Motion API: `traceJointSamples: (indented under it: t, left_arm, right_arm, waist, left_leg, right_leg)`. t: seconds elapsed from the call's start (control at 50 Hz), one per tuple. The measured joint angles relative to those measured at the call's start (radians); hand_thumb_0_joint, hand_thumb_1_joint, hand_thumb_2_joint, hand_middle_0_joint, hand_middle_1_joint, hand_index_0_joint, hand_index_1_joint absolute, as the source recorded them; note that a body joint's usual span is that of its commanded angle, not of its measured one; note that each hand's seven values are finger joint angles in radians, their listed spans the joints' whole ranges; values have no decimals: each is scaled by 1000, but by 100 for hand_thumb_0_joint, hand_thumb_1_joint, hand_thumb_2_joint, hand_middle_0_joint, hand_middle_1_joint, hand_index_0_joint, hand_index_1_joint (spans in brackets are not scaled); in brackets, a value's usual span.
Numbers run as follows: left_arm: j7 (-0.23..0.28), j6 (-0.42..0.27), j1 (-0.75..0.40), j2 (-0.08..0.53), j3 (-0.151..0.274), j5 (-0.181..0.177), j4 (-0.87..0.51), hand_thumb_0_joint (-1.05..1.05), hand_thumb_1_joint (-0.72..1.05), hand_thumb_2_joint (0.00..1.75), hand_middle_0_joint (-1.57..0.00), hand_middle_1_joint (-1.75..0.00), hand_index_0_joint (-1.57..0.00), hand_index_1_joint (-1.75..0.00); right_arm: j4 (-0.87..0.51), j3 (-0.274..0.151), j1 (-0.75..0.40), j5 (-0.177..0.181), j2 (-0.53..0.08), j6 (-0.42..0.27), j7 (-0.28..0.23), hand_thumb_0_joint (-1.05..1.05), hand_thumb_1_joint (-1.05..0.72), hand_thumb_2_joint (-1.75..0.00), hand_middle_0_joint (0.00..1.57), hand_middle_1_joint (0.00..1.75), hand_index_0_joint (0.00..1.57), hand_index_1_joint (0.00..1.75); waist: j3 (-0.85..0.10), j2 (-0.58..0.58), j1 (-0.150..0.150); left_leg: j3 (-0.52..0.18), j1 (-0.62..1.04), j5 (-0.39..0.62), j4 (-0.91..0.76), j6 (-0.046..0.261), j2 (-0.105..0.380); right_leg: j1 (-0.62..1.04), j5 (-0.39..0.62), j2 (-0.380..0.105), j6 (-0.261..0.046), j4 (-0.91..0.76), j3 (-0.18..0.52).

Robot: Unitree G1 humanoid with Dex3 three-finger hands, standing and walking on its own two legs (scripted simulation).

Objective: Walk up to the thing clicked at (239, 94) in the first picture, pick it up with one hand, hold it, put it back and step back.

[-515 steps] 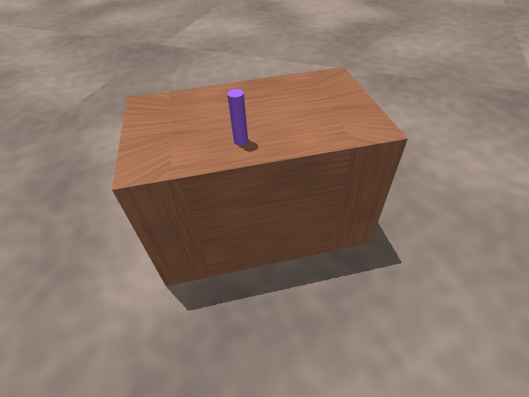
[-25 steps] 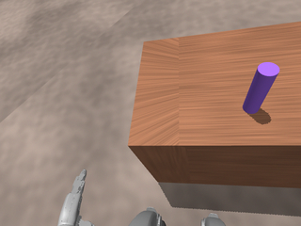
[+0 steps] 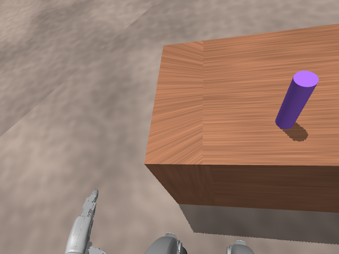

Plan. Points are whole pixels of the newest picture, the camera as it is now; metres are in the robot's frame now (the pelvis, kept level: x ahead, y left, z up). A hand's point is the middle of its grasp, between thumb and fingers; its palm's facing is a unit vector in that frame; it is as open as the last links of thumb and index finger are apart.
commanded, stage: go down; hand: right
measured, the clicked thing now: (293, 103) +0.51 -0.22 -0.02
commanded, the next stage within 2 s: approach in 0.62 s
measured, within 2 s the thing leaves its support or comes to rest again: neither
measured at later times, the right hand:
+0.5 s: hand out of the picture +0.40 -0.41 +0.09, palm faces +0.27 +0.96 +0.03, open 17.6 cm
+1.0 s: hand out of the picture +0.41 -0.38 +0.07, palm faces +0.21 +0.98 +0.03, open 17.6 cm
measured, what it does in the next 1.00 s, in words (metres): stands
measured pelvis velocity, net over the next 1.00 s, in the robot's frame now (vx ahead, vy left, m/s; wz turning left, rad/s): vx -0.01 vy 0.00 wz -0.01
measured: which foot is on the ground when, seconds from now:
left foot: down 0.00-1.00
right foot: down 0.00-1.00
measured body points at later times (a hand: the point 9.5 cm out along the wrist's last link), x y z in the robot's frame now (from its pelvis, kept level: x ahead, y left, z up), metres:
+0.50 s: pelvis +0.00 +0.00 +0.00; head +0.10 -0.06 +0.43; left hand +0.15 +0.26 -0.02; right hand +0.38 -0.46 +0.09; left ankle +0.02 +0.14 -0.67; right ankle +0.00 -0.10 -0.67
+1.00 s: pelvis -0.01 +0.00 -0.01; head +0.11 -0.05 +0.42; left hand +0.16 +0.26 -0.03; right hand +0.39 -0.43 +0.07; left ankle +0.02 +0.14 -0.67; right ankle +0.00 -0.10 -0.67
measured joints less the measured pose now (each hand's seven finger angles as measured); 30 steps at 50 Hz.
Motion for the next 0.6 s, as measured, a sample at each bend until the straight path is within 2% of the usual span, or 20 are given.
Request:
traceJointSamples:
  t: [0.18, 0.32, 0.52, 0.6]
  left_arm:
    - [-12, -4, 23, -1, 7, -2, -44, -1, -54, 6, -6, -5, -6, -6]
    - [-17, -7, 19, -4, 7, -2, -3, -1, -54, 6, -6, -5, -6, -6]
    - [-10, 2, 4, 1, 6, -2, -21, -1, -53, 5, -6, -5, -7, -5]
    - [-14, -11, 19, 6, 12, -4, -42, -1, -53, 5, -6, -6, -7, -5]
  right_arm:
    - [-8, -5, 24, 6, 5, -15, -6, -1, 60, -7, 3, 6, 5, 6]
    - [-43, -9, 40, 18, 33, -22, 3, -1, 60, -7, 3, 6, 5, 6]
    - [-8, -3, 19, 11, 4, -14, 1, -1, 59, -7, 3, 6, 5, 7]
    - [-4, 1, 24, 20, 10, -15, 5, -1, 60, -8, 3, 6, 5, 7]
  waist:
    - [4, 10, -7]
    - [-1, 14, -12]
    - [11, 3, -7]
    - [12, 3, -10]
  left_leg:
    - [-5, 0, 1, 0, 0, 0]
    - [-2, -4, -3, 10, 1, 0]
    - [-2, -4, 4, 7, 0, 2]
    - [-2, -3, 4, 7, 1, 3]
  right_leg:
    - [4, 1, 0, 0, -4, -5]
    - [-2, -2, 0, 2, 8, -1]
    - [-3, 6, 2, 0, 4, -1]
    - [-1, 8, 4, 0, 1, -1]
